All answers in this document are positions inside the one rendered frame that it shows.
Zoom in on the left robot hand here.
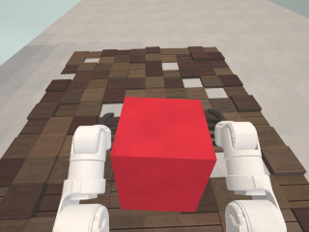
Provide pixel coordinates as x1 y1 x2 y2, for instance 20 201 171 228
97 112 119 150

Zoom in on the robot left forearm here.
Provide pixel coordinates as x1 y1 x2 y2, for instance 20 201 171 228
52 125 112 232

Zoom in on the carton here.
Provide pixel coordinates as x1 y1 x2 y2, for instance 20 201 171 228
110 97 217 213

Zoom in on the left robot upper arm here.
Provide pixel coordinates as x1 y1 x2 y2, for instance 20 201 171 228
53 204 110 232

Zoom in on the robot right forearm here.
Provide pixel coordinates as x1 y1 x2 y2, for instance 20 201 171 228
214 121 287 232

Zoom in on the right robot hand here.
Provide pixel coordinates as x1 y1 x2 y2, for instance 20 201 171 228
206 108 227 147

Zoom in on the right robot upper arm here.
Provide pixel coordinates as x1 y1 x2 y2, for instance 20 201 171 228
225 199 287 232

